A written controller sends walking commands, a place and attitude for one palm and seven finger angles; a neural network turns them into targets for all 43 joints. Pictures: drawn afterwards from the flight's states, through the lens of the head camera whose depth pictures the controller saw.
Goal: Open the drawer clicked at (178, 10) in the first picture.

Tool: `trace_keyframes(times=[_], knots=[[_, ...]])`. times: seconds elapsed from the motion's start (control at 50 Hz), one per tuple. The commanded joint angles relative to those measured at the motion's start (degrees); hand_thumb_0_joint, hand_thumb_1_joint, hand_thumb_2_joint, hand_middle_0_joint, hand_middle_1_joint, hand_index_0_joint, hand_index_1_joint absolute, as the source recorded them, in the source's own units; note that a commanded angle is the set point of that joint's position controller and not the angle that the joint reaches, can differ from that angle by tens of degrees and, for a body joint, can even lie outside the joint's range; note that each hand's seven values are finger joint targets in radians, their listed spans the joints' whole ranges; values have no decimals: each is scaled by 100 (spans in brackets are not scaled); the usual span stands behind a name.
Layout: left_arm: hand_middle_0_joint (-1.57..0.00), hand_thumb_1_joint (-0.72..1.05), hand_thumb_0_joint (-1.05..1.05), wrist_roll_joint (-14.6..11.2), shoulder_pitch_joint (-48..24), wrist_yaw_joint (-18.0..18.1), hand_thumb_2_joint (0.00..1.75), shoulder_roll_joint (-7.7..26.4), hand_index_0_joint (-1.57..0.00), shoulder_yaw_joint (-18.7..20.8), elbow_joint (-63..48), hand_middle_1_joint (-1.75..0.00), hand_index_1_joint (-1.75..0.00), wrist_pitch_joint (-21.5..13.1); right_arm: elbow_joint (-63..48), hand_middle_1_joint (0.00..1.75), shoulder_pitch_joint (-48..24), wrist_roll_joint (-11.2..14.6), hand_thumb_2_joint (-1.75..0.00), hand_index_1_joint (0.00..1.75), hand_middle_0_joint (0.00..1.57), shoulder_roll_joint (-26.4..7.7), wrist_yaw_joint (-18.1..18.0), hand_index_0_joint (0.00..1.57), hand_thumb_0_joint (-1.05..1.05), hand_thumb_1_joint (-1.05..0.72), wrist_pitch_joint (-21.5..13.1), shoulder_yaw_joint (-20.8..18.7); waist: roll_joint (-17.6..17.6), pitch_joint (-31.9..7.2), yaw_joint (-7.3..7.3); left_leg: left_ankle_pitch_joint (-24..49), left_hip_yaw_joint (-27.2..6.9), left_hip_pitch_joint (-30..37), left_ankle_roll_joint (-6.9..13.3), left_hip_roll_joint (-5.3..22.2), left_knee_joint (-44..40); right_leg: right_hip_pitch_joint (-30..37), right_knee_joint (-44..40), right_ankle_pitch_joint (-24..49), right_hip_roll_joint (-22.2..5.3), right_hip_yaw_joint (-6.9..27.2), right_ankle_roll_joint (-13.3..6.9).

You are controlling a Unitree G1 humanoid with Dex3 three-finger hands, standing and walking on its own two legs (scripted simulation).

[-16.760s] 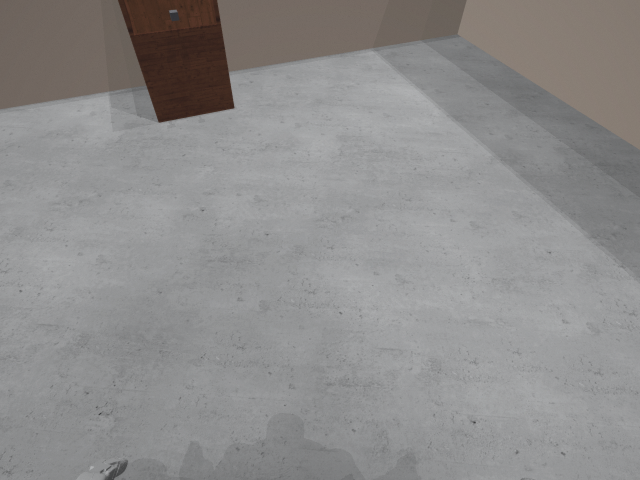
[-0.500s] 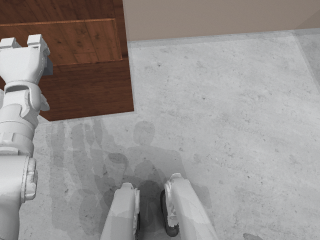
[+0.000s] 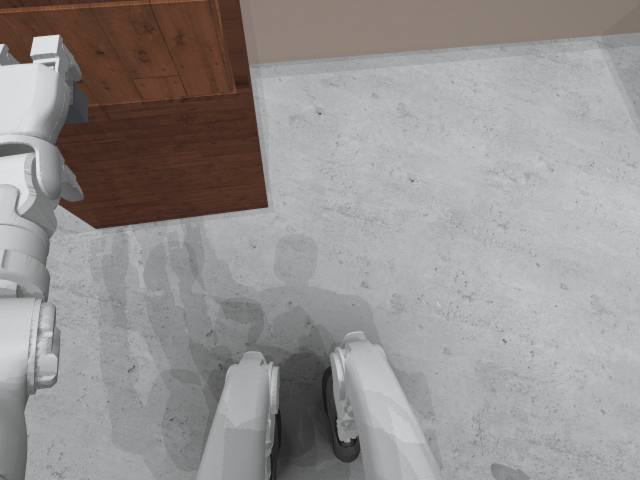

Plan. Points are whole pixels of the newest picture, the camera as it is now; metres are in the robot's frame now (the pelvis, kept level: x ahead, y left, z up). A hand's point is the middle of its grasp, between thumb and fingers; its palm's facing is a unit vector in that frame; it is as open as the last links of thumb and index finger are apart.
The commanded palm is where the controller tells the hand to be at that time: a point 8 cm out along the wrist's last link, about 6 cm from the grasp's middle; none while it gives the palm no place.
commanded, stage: lower the fingers behind the handle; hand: left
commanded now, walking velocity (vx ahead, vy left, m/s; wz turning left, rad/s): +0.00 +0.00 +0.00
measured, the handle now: (65, 90) +0.59 +0.29 -0.01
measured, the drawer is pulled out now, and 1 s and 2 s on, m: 0.00 0.00 0.00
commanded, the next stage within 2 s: lift the fingers back up to retry in 0.10 s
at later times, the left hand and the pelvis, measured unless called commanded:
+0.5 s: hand (51, 127) +0.53 +0.29 +0.00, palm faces -0.07 -0.01 -1.00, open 14.1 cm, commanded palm +0.53 +0.27 +0.06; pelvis +0.01 +0.00 +0.03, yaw +0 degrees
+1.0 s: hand (23, 102) +0.52 +0.29 +0.05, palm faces -0.10 -0.05 -0.99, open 13.8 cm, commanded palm +0.52 +0.28 +0.10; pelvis +0.05 +0.01 +0.09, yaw +0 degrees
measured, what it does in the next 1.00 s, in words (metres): rises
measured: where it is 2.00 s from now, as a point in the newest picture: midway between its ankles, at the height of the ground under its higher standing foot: (304, 448)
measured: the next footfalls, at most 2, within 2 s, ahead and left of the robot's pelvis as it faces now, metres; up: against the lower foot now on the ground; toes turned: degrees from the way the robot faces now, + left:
none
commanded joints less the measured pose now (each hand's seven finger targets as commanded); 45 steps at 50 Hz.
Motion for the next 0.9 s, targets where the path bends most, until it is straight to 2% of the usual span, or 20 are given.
trace_keyframes(times=[0.0, 0.1, 0.18, 0.22, 0.24, 0.3, 0.32, 0.36, 0.42, 0.44, 0.48, 0.5, 0.52, 0.56, 0.6, 0.66, 0.7, 0.76, 0.8, 0.88], knots=[[-30, -50, 0, 21, -1509, -214, 30, 1359, -30, 80, -411, -120, -120, 178, -146, 30, 1281, 27, -90, 30, 20, -1042, -125, 20, 0, -90, -50, -333, 271, -3105, -240, 1047, -104, 1064, 124, 228, -1393, 3215, -1111, 477, -119, 304, 26], [-30, -50, 0, 6, -1419, -394, 30, 1566, -30, 137, -318, -120, -120, 75, -172, 30, 1222, 38, -90, 30, 20, -1024, -175, 20, 0, -90, -88, -264, 172, -2796, -226, 810, -34, 725, 169, 206, -1343, 3262, -1172, 307, -133, 389, 31], [-30, -50, 0, 45, -1328, -410, 30, 1405, -30, 72, -365, -120, -120, -106, -212, 30, 1222, 24, -90, 30, 20, -1001, -194, 20, 0, -90, -109, -284, 263, -2811, -223, 936, -37, 785, 159, 206, -1290, 3125, -1106, 418, -125, 383, 12], [-30, -50, 0, 28, -1428, -366, 30, 1538, -30, 225, -661, -120, -120, -200, -223, 30, 1240, 9, -90, 30, 20, -1011, -178, 20, 0, -90, -105, -310, 452, -3018, -149, 1098, -78, 1051, 126, 224, -1359, 3147, -1079, 505, -120, 352, -7], [-30, -50, 0, 8, -1553, -330, 30, 1523, -30, 201, -786, -120, -120, -220, -233, 30, 1264, 16, -90, 30, 20, -1014, -185, 20, 0, -90, -110, -334, 495, -3152, -194, 1166, -80, 1206, 131, 233, -1385, 3187, -1132, 567, -121, 360, 11], [-30, -50, 0, -13, -1727, -228, 30, 1641, -30, 328, -1144, -120, -120, -243, -221, 30, 1325, 21, -90, 30, 20, -1017, -170, 20, 0, -90, -97, -378, 732, -3512, -128, 1462, -136, 1633, 82, 241, -1506, 3337, -1170, 772, -116, 329, 6], [-30, -50, 0, -34, -1755, -185, 30, 1728, -30, 451, -1274, -120, -120, -258, -202, 30, 1356, 14, -90, 30, 20, -1023, -162, 20, 0, -90, -90, -402, 681, -3672, -116, 1629, -178, 1831, 67, 260, -1545, 3400, -1167, 892, -112, 302, 7], [-30, -50, 0, -64, -1663, -138, 30, 1673, -30, 453, -1260, -120, -120, -209, -178, 30, 1366, 25, -90, 30, 20, -1024, -163, 20, 0, -90, -66, -428, 573, -3697, -132, 1793, -222, 2052, 55, 275, -1645, 3505, -1271, 1036, -103, 282, 25], [-30, -50, 0, -79, -1998, -31, 30, 1676, -30, 490, -1653, -120, -120, -234, -131, 30, 1350, 12, -90, 30, 20, -1011, -143, 20, 0, -90, -56, -468, 935, -3968, -122, 2089, -300, 2607, -16, 299, -1785, 3473, -1353, 1157, -109, 234, 17], [-30, -50, 0, -80, -1998, 16, 30, 1803, -30, 582, -1675, -120, -120, -240, -83, 30, 1371, 4, -90, 30, 20, -1032, -147, 20, 0, -90, -41, -465, 889, -3986, -116, 2216, -329, 2720, -27, 307, -1817, 3539, -1398, 1254, -113, 230, 24], [-30, -50, 0, -92, -1928, 61, 30, 1750, -30, 564, -1674, -120, -120, -225, -73, 30, 1330, -3, -90, 30, 20, -1009, -153, 20, 0, -90, -28, -461, 897, -3892, -110, 2297, -318, 2857, -31, 309, -1926, 3671, -1521, 1325, -111, 231, 28], [-30, -50, 0, -105, -1896, 83, 30, 1860, -30, 670, -1750, -120, -120, -250, -63, 30, 1329, -13, -90, 30, 20, -1013, -158, 20, 0, -90, -28, -463, 807, -3930, -83, 2386, -301, 2913, -15, 309, -1962, 3827, -1576, 1444, -113, 252, 37], [-30, -50, 0, -119, -1796, 96, 30, 1944, -30, 754, -1765, -120, -120, -261, -61, 30, 1288, -22, -90, 30, 20, -1010, -150, 20, 0, -90, -13, -449, 908, -3985, -6, 2508, -263, 2996, -24, 298, -2000, 3937, -1589, 1572, -119, 269, 23], [-30, -50, 0, -79, -1594, 155, 30, 1821, -30, 675, -1528, -120, -120, -180, -27, 30, 1273, -26, -90, 30, 20, -1001, -136, 20, 0, -90, 40, -428, 1004, -3636, 10, 2685, -300, 3182, -72, 314, -2162, 3857, -1695, 1626, -113, 206, 5], [-30, -50, 0, -61, -1373, 197, 30, 1623, -30, 547, -1251, -120, -120, -56, -19, 30, 1267, -29, -90, 30, 20, -999, -111, 20, 0, -90, 85, -414, 884, -3272, 6, 2700, -264, 3193, -55, 312, -2275, 3909, -1841, 1646, -106, 191, 9], [-30, -50, 0, -77, -1214, 163, 30, 1432, -30, 388, -987, -120, -120, 94, -61, 30, 1275, -12, -90, 30, 20, -995, -122, 20, 0, -90, 144, -407, 622, -3052, -41, 2683, -229, 3270, -16, 321, -2473, 4141, -2062, 1742, -104, 194, 31], [-30, -50, 0, -107, -1151, 63, 30, 1103, -30, 149, -1030, -120, -120, 130, -84, 30, 1317, 4, -90, 30, 20, -969, -117, 20, 0, -90, 151, -440, 707, -3039, -34, 2849, -240, 3569, -46, 319, -2646, 4278, -2217, 1861, -104, 175, 22], [-30, -50, 0, -231, -971, -124, 30, 981, -30, 130, -1237, -120, -120, 0, -82, 30, 1361, 8, -90, 30, 20, -942, -147, 20, 0, -90, 152, -494, 599, -3235, -43, 3196, -225, 3957, -40, 332, -2751, 4577, -2400, 2215, -106, 223, 41], [-30, -50, 0, -228, -879, -183, 30, 1093, -30, 230, -1232, -120, -120, -151, -49, 30, 1341, -1, -90, 30, 20, -945, -196, 20, 0, -90, 166, -495, 391, -2998, -38, 3162, -221, 3870, -13, 333, -2828, 4686, -2469, 2260, -122, 260, 46], [-30, -50, 0, -114, -701, -20, 30, 933, -30, 229, -1111, -120, -120, -520, 8, 30, 1200, -72, -90, 30, 20, -916, -200, 20, 0, -90, 161, -485, 466, -2472, 17, 3023, -210, 3631, -23, 336, -2795, 4296, -2412, 2021, -125, 257, -14]])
